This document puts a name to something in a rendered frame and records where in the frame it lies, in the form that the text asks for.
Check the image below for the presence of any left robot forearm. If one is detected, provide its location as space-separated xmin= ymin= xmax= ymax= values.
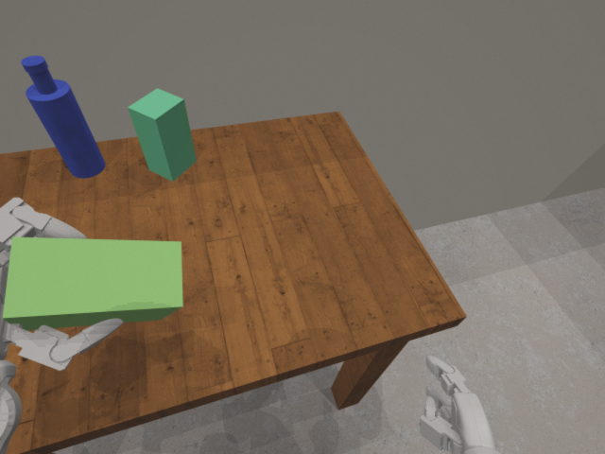
xmin=0 ymin=360 xmax=22 ymax=454

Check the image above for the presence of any sponge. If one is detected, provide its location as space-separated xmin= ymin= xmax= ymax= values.
xmin=3 ymin=236 xmax=183 ymax=330

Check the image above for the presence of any table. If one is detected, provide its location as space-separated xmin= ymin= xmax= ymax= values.
xmin=0 ymin=112 xmax=467 ymax=454

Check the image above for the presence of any robot left hand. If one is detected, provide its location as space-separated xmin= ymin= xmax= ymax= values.
xmin=0 ymin=198 xmax=124 ymax=371

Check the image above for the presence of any robot right hand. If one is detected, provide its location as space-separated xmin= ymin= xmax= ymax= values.
xmin=421 ymin=355 xmax=496 ymax=454

